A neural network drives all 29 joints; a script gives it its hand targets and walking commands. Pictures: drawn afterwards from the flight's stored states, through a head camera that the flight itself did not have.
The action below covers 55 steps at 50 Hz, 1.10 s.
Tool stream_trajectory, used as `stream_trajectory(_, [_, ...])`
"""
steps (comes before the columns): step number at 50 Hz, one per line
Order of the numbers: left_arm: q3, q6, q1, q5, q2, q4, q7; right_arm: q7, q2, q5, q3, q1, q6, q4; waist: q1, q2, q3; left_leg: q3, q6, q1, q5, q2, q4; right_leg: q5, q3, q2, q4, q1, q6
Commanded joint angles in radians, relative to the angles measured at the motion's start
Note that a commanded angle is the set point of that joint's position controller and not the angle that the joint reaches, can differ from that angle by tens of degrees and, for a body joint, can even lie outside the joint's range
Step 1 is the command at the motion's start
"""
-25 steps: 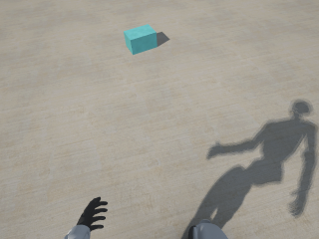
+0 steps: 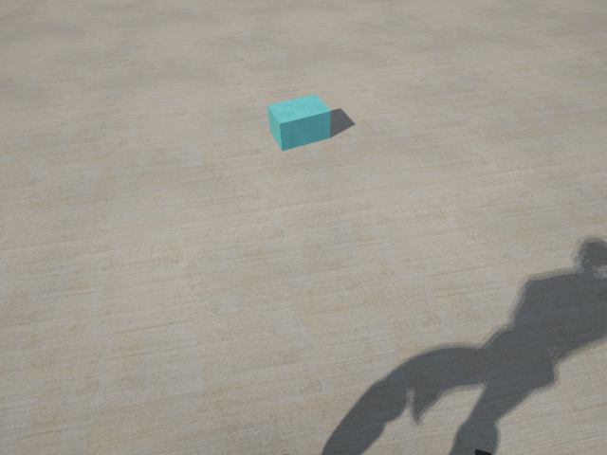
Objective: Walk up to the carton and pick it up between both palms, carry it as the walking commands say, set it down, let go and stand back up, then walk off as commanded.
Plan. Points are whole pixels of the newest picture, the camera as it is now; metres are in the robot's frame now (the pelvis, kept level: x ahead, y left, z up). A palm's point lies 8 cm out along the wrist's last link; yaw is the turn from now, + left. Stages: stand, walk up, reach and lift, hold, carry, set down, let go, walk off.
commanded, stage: walk up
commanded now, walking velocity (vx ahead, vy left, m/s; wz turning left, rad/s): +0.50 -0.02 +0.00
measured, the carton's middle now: (299, 122) +1.91 +0.02 -0.68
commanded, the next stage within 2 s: none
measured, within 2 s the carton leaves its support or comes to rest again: neither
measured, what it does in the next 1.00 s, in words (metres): walks ahead: right foot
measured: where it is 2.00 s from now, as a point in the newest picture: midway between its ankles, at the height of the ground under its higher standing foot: (313, 299)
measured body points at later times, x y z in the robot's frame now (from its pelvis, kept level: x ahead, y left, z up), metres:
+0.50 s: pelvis +0.15 -0.03 +0.00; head +0.19 -0.05 +0.45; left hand +0.29 +0.20 -0.13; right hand +0.08 -0.25 -0.16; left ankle +0.13 +0.13 -0.73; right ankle +0.21 -0.16 -0.72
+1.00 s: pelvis +0.36 -0.03 +0.00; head +0.36 -0.06 +0.45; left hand +0.28 +0.21 -0.12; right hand +0.45 -0.26 -0.15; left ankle +0.47 +0.12 -0.70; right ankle +0.21 -0.16 -0.73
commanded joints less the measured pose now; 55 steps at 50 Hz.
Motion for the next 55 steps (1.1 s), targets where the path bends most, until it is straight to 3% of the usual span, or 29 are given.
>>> stream_trajectory(1, [0.039,-0.020,-0.173,0.000,0.105,-0.145,0.012,-0.062,-0.277,-0.041,-0.101,0.367,-0.050,0.064,-0.078,0.226,-0.130,-0.563,0.164,0.509,-0.480,0.366,-0.433,-0.135,0.147,0.033,0.697,-0.620,-0.041])
stream_trajectory(2, [0.041,-0.015,-0.197,0.001,0.112,-0.128,0.006,-0.060,-0.239,-0.029,-0.102,0.307,-0.048,0.060,-0.052,0.132,-0.086,-0.505,0.153,0.436,-0.439,0.309,-0.432,-0.058,0.161,-0.002,0.699,-0.590,-0.057])
stream_trajectory(5, [0.030,-0.021,-0.175,0.001,0.097,-0.102,-0.001,-0.062,-0.145,-0.032,-0.074,0.220,-0.069,0.041,-0.035,0.178,-0.099,-0.284,0.133,0.360,-0.177,0.217,-0.385,0.021,0.132,-0.033,0.585,-0.503,-0.051])
stream_trajectory(11, [0.025,0.003,-0.247,-0.001,0.096,-0.037,-0.007,-0.083,-0.153,-0.027,-0.078,0.332,-0.079,0.083,-0.043,0.026,-0.151,-0.319,0.176,0.486,-0.014,0.296,-0.363,0.119,0.188,-0.056,0.576,-0.615,-0.013])
stream_trajectory(12, [0.024,0.007,-0.278,0.000,0.068,-0.029,-0.012,-0.081,-0.126,-0.030,-0.071,0.342,-0.080,0.102,-0.041,0.091,-0.083,-0.300,0.166,0.416,-0.036,0.292,-0.372,0.136,0.191,-0.064,0.577,-0.623,-0.008])
stream_trajectory(17, [0.013,0.010,-0.408,-0.006,0.064,-0.057,-0.025,-0.078,-0.128,-0.034,-0.082,0.286,-0.072,0.078,-0.044,0.164,-0.008,-0.204,0.174,0.284,-0.183,0.260,-0.457,0.152,0.122,-0.058,0.332,-0.520,0.014])
stream_trajectory(18, [0.006,-0.001,-0.413,-0.008,0.067,-0.064,-0.022,-0.076,-0.134,-0.033,-0.083,0.245,-0.071,0.071,-0.040,0.154,-0.011,-0.165,0.165,0.287,-0.138,0.237,-0.431,0.131,0.122,-0.047,0.224,-0.466,0.009])
stream_trajectory(20, [-0.001,-0.021,-0.381,-0.003,0.049,-0.055,-0.018,-0.072,-0.121,-0.036,-0.073,0.256,-0.057,0.099,-0.038,0.263,-0.106,-0.056,0.163,0.299,-0.059,0.153,-0.339,0.103,0.051,-0.012,0.104,-0.296,0.008])
stream_trajectory(22, [0.006,-0.038,-0.273,-0.007,0.067,-0.003,0.001,-0.063,-0.114,-0.037,-0.069,0.255,-0.045,0.104,0.005,0.116,-0.147,-0.051,0.157,0.231,-0.036,0.125,-0.211,0.167,0.009,0.016,-0.044,-0.102,-0.006])
stream_trajectory(23, [0.034,-0.049,-0.099,0.006,0.106,0.056,0.013,-0.059,-0.087,-0.035,-0.061,0.243,-0.045,0.089,0.074,0.004,-0.246,-0.012,0.122,0.092,-0.101,0.066,0.013,0.156,0.075,-0.028,-0.042,0.131,-0.036])
stream_trajectory(24, [0.079,-0.047,0.050,0.011,0.231,0.091,0.024,-0.056,-0.068,-0.039,-0.040,0.199,-0.055,0.033,0.163,-0.351,-0.280,0.016,0.067,-0.149,-0.275,-0.023,0.309,-0.047,0.378,-0.255,-0.164,0.276,-0.082])
stream_trajectory(25, [0.084,-0.039,0.072,0.005,0.308,0.093,0.030,-0.055,-0.060,-0.042,-0.043,0.140,-0.049,-0.016,0.157,-0.405,-0.185,-0.012,0.062,-0.371,-0.360,-0.057,0.491,-0.253,0.658,-0.396,-0.321,0.274,-0.139])
stream_trajectory(26, [0.081,-0.041,0.024,0.014,0.317,0.079,0.033,-0.050,-0.068,-0.054,-0.049,0.098,-0.042,-0.034,0.129,-0.264,-0.106,-0.079,0.054,-0.432,-0.253,0.001,0.574,-0.348,0.691,-0.427,-0.380,0.206,-0.160])
stream_trajectory(27, [0.067,-0.040,-0.014,0.014,0.288,0.059,0.037,-0.042,-0.073,-0.059,-0.060,0.100,-0.028,-0.001,0.094,-0.141,-0.016,-0.112,0.041,-0.435,-0.157,0.019,0.594,-0.261,0.641,-0.426,-0.392,0.104,-0.119])
stream_trajectory(30, [0.048,-0.055,-0.095,-0.009,0.182,0.034,0.038,-0.017,-0.060,-0.043,-0.055,0.130,-0.007,0.046,0.044,-0.205,0.034,-0.084,0.038,-0.272,0.016,0.051,0.580,0.196,0.311,-0.248,-0.317,0.011,-0.061])
stream_trajectory(36, [0.047,-0.058,0.054,-0.018,0.152,0.006,0.038,0.001,-0.028,-0.041,-0.046,0.064,0.034,0.005,0.061,-0.244,0.137,-0.003,0.001,-0.280,0.174,0.036,0.518,0.303,0.219,-0.208,-0.369,-0.020,-0.048])
stream_trajectory(37, [0.047,-0.060,0.070,-0.018,0.154,-0.002,0.040,0.000,-0.034,-0.038,-0.049,0.023,0.038,-0.006,0.076,-0.213,0.143,-0.002,-0.003,-0.297,0.174,0.042,0.494,0.275,0.233,-0.216,-0.372,-0.011,-0.078])
stream_trajectory(38, [0.047,-0.053,0.101,-0.018,0.153,0.001,0.040,0.010,-0.023,-0.039,-0.043,0.004,0.039,-0.006,0.094,-0.262,0.146,0.017,-0.008,-0.326,0.169,0.027,0.474,0.298,0.222,-0.214,-0.367,0.025,-0.074])
stream_trajectory(40, [0.054,-0.048,0.148,-0.015,0.147,0.000,0.049,0.011,-0.022,-0.035,-0.043,-0.102,0.032,-0.055,0.119,-0.192,0.158,-0.002,-0.015,-0.359,0.143,0.040,0.381,0.321,0.239,-0.248,-0.372,0.108,-0.111])
stream_trajectory(42, [0.053,-0.039,0.167,-0.010,0.166,-0.004,0.054,0.015,-0.021,-0.031,-0.030,-0.150,0.031,-0.074,0.134,-0.236,0.191,0.042,-0.026,-0.362,0.112,0.032,0.311,0.329,0.210,-0.251,-0.377,0.106,-0.120])
stream_trajectory(44, [0.051,-0.039,0.167,-0.016,0.193,-0.011,0.059,0.017,-0.030,-0.031,-0.023,-0.184,0.027,-0.088,0.127,-0.187,0.201,0.059,-0.017,-0.312,0.113,0.006,0.203,0.421,0.198,-0.246,-0.369,0.126,-0.122])
stream_trajectory(46, [0.055,-0.039,0.173,-0.012,0.205,-0.009,0.054,0.016,-0.013,-0.028,-0.012,-0.190,0.016,-0.092,0.136,-0.259,0.200,0.082,-0.015,-0.274,0.063,0.003,0.096,0.494,0.157,-0.243,-0.329,0.135,-0.126])
stream_trajectory(49, [0.056,-0.031,0.091,-0.013,0.220,-0.038,0.054,0.004,-0.040,-0.035,-0.028,-0.061,-0.001,-0.064,0.055,-0.267,0.097,0.145,0.026,-0.031,-0.006,-0.050,0.017,0.635,0.090,-0.239,-0.189,0.059,-0.120])
stream_trajectory(50, [0.054,-0.028,0.055,-0.016,0.221,-0.048,0.051,-0.005,-0.058,-0.039,-0.034,0.058,-0.010,-0.008,0.004,-0.181,0.021,0.188,0.047,0.128,0.009,-0.105,-0.033,0.709,0.046,-0.192,-0.040,0.017,-0.099])
stream_trajectory(51, [0.056,-0.032,0.059,-0.020,0.206,-0.065,0.046,-0.020,-0.126,-0.047,-0.061,0.228,-0.023,0.039,-0.042,-0.074,-0.092,0.148,0.076,0.338,-0.010,-0.102,-0.034,0.687,0.021,-0.135,0.204,-0.057,-0.077])
stream_trajectory(52, [0.055,-0.037,0.062,-0.025,0.178,-0.104,0.042,-0.033,-0.230,-0.058,-0.090,0.387,-0.034,0.063,-0.097,0.139,-0.185,-0.163,0.142,0.533,-0.010,0.115,-0.104,0.440,0.029,-0.053,0.492,-0.287,-0.018])
stream_trajectory(53, [0.042,-0.036,0.062,-0.035,0.092,-0.132,0.035,-0.043,-0.326,-0.048,-0.122,0.475,-0.036,0.090,-0.094,0.379,-0.252,-0.527,0.198,0.676,0.037,0.356,-0.279,-0.183,0.061,0.100,0.719,-0.499,-0.002])
stream_trajectory(54, [0.050,-0.035,0.013,-0.031,0.109,-0.128,0.038,-0.050,-0.318,-0.041,-0.118,0.470,-0.044,0.090,-0.071,0.199,-0.245,-0.597,0.204,0.662,0.065,0.395,-0.314,-0.222,0.156,0.061,0.827,-0.539,-0.042])
stream_trajectory(55, [0.054,-0.032,-0.006,-0.032,0.120,-0.092,0.033,-0.050,-0.244,-0.037,-0.111,0.422,-0.053,0.078,-0.059,0.046,-0.210,-0.522,0.190,0.606,0.093,0.341,-0.291,-0.119,0.202,0.016,0.845,-0.522,-0.060])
